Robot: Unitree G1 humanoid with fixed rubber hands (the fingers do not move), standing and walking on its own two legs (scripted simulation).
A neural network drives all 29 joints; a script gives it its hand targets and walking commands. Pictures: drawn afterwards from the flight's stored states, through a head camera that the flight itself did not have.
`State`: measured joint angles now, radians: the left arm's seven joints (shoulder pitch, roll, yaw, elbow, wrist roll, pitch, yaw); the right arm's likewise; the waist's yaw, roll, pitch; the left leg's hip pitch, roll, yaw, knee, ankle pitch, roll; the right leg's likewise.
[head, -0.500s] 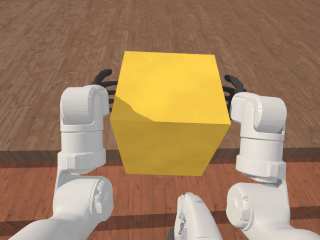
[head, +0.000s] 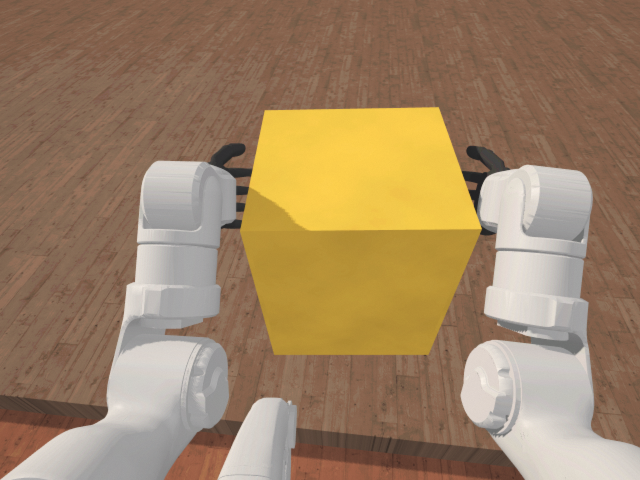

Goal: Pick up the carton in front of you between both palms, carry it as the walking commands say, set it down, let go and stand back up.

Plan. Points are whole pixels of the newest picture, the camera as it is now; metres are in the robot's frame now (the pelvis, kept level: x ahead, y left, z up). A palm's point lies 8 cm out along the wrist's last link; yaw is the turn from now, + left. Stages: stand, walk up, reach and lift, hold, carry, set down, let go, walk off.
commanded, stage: carry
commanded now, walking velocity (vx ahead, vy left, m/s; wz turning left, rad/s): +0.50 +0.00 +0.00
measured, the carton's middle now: (351, 239) +0.39 +0.02 +0.12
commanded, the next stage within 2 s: none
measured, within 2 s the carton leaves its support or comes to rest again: neither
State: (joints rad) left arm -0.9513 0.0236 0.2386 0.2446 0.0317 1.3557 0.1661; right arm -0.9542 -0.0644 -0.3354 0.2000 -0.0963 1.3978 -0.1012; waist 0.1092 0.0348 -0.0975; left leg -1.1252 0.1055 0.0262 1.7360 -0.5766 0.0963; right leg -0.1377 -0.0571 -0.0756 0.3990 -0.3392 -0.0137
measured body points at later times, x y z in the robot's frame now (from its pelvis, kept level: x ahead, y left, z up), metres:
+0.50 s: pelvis +0.29 +0.06 +0.12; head +0.31 +0.09 +0.57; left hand +0.69 +0.20 +0.30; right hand +0.67 -0.10 +0.31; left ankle +0.23 +0.16 -0.62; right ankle +0.42 -0.06 -0.38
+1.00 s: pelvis +0.58 +0.02 +0.22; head +0.61 +0.01 +0.67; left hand +0.97 +0.19 +0.40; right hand +0.99 -0.12 +0.40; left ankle +0.69 +0.15 -0.43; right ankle +0.60 -0.05 -0.50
